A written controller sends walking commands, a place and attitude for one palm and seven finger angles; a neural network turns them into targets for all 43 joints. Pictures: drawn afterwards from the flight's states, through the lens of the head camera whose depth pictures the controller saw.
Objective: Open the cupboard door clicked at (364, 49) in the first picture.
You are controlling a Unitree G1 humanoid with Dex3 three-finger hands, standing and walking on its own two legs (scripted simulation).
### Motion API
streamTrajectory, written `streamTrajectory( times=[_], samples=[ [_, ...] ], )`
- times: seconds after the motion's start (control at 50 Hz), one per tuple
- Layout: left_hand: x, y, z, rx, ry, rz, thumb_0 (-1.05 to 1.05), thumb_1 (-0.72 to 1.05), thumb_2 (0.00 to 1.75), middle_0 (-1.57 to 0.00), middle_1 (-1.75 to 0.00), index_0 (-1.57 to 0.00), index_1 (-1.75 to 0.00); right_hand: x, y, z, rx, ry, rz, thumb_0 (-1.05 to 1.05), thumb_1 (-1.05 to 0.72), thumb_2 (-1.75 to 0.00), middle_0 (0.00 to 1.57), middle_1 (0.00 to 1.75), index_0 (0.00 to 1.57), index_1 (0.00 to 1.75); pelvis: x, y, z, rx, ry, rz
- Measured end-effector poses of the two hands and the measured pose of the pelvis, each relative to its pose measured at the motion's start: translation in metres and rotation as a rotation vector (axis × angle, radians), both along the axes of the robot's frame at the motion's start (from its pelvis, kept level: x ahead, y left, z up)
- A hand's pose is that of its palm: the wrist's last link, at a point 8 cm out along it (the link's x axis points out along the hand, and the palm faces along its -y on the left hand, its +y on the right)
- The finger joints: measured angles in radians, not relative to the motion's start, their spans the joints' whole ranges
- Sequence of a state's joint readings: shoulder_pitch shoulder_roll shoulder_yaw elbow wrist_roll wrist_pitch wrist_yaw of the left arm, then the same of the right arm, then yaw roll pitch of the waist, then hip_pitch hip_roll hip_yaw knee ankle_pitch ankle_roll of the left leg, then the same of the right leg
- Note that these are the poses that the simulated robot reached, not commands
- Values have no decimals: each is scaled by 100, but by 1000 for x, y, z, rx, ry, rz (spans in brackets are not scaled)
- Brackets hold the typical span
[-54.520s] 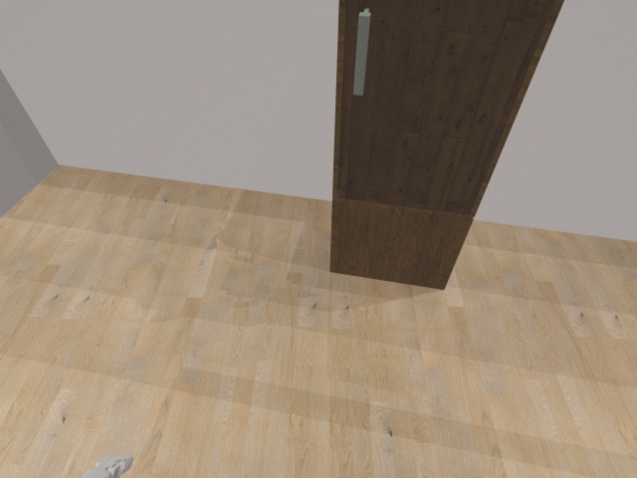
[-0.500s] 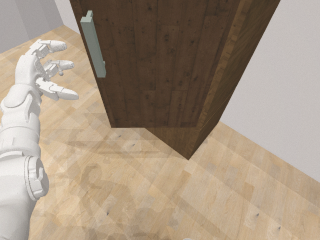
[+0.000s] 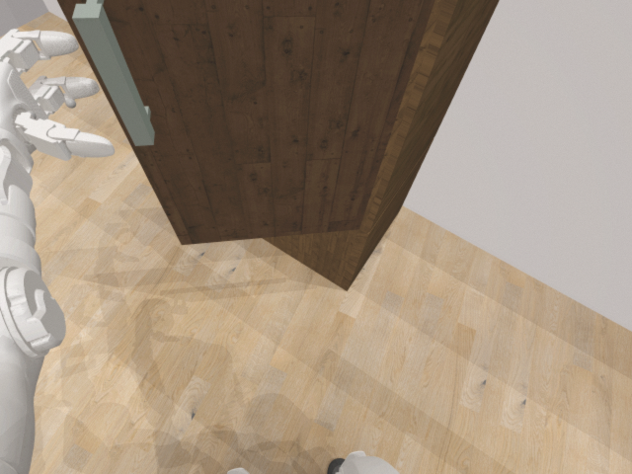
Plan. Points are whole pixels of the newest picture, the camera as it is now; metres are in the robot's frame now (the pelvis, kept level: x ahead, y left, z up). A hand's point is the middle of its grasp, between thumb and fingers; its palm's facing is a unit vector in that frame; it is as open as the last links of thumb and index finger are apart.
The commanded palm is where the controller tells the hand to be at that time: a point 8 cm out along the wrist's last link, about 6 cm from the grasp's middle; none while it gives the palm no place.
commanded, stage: move the hooked fingers beside the handle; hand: left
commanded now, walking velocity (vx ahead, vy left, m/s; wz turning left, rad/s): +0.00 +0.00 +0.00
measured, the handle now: (122, 74) +0.57 +0.17 +0.14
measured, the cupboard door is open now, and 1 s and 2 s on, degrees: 41 41 41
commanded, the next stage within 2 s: none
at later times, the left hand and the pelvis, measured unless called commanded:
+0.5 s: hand (57, 123) +0.50 +0.23 +0.14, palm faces +0.03 -1.00 +0.00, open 14.0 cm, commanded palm +0.48 +0.27 +0.14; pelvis -0.01 +0.00 +0.00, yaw +2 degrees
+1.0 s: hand (60, 109) +0.51 +0.23 +0.14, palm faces +0.03 -1.00 -0.01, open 14.0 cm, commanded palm +0.49 +0.27 +0.13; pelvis -0.01 +0.00 +0.00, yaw +0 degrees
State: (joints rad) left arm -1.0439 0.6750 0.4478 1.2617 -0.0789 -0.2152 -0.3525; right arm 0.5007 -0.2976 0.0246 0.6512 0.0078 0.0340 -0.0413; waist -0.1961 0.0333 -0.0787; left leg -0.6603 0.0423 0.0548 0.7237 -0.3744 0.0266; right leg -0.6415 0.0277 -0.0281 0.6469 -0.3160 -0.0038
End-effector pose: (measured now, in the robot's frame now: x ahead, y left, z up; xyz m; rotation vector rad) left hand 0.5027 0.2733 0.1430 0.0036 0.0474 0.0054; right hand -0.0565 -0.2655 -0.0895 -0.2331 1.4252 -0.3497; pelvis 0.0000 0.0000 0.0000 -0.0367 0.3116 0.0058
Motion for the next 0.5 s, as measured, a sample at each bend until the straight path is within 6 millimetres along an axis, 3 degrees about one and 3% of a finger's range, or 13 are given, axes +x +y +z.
streamTrajectory(
  times=[0.14,0.34,0.5],
  samples=[
    [-10,3,-3,-26,-37,18,-2,-50,30,-30,-120,-30,-120,24,9,-5,36,-44,7,1,-90,-90,20,30,21,30,8,2,1,-1,-18,-7],
    [-27,11,5,-7,-38,20,-2,-50,30,-30,-120,-30,-120,69,6,-10,39,-144,80,1,-90,-90,20,30,21,30,6,3,1,-4,-44,19],
    [-29,8,-2,-6,-2,21,-2,-50,30,-30,-120,-30,-120,74,-2,-6,3,-183,108,1,-91,-90,20,30,21,30,-5,1,-1,-3,-46,31]
  ],
)
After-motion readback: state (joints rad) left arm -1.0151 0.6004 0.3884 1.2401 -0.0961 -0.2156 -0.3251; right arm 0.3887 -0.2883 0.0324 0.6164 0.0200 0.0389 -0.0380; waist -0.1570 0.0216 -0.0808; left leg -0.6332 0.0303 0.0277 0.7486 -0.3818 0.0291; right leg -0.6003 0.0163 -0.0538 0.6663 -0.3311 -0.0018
